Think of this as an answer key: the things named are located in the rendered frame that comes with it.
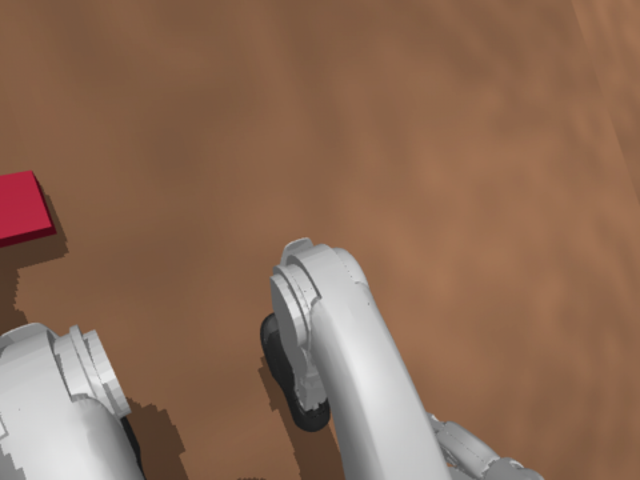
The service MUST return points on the right robot foot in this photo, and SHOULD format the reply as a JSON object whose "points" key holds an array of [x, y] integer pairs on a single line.
{"points": [[281, 370]]}

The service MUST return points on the carton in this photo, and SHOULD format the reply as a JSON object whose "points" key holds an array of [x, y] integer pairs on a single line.
{"points": [[24, 214]]}

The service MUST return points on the right robot hand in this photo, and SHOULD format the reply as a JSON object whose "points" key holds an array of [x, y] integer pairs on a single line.
{"points": [[460, 447]]}

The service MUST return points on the left robot foot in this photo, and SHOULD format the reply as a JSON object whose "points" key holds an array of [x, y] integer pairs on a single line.
{"points": [[133, 441]]}

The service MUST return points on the right robot arm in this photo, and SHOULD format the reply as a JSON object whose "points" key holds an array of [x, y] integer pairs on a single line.
{"points": [[509, 469]]}

